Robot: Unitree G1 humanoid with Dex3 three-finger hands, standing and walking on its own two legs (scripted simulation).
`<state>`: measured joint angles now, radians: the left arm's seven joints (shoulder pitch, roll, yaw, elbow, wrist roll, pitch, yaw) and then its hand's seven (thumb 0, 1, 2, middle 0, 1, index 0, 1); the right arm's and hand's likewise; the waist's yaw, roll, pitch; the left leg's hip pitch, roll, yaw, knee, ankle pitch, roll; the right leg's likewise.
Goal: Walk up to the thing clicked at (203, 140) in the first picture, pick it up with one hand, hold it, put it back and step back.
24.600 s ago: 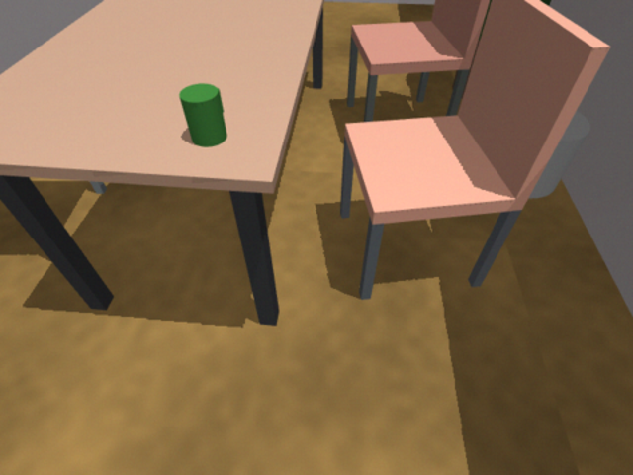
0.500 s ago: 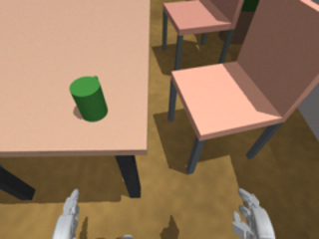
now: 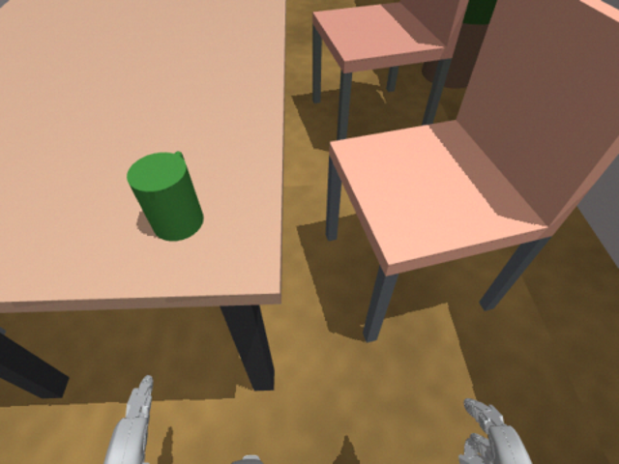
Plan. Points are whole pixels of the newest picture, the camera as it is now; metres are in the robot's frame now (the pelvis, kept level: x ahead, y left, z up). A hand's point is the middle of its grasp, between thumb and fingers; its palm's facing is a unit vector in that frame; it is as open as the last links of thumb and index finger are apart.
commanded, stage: home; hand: left
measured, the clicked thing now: (172, 190) +0.49 +0.21 +0.07
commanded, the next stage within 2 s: stand in 1.78 s
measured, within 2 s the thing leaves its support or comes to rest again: neither
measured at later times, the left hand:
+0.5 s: hand out of the picture +0.03 +0.27 -0.13, palm faces -0.06 -0.92 -0.38, open 17.7 cm
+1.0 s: hand out of the picture +0.02 +0.27 -0.12, palm faces -0.04 -0.93 -0.37, open 17.7 cm
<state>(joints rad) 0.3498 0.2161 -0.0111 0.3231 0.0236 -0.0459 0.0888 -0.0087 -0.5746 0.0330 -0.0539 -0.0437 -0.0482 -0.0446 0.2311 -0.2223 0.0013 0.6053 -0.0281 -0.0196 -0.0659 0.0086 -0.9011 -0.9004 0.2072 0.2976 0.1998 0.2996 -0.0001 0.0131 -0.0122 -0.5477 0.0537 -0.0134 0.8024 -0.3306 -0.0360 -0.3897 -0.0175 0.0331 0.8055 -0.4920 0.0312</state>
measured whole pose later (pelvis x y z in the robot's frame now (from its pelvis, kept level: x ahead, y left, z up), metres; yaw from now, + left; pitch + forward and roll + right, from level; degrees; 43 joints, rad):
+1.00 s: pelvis -0.02 +0.01 +0.04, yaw +0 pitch -3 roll -1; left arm 0.19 0.37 -0.01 1.11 0.02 -0.01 0.00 0.00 -0.58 0.02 -0.05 -0.04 -0.05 -0.04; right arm 0.14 -0.35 -0.01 1.12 -0.01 0.01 0.01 0.00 -0.90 -0.90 0.21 0.30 0.20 0.30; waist -0.01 0.02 0.05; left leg -0.25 0.04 -0.01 0.43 -0.12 -0.03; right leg -0.10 -0.03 0.02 0.42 -0.27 0.04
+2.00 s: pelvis +0.00 +0.01 +0.04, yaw +0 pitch -2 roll +0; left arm 0.15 0.36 0.01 1.11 0.02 0.00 0.00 0.00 -0.51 0.10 -0.10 -0.11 -0.10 -0.11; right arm 0.11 -0.34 -0.01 1.14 -0.01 0.00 0.01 0.00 -0.90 -0.90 0.21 0.30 0.20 0.30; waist -0.01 0.00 0.07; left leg -0.21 0.03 0.01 0.38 -0.14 -0.02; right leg -0.04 -0.05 0.03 0.34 -0.26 0.05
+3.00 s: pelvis +0.01 +0.01 +0.04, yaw +1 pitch -2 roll +0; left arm 0.16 0.36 0.02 1.10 0.01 0.00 0.00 0.01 0.90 0.90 -0.21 -0.30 -0.20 -0.30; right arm 0.11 -0.34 -0.01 1.13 -0.01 0.00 0.01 0.00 -0.91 -0.90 0.21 0.30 0.20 0.30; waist -0.01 -0.01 0.06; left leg -0.21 0.02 -0.01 0.38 -0.14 -0.02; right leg -0.02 -0.05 0.01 0.33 -0.27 0.05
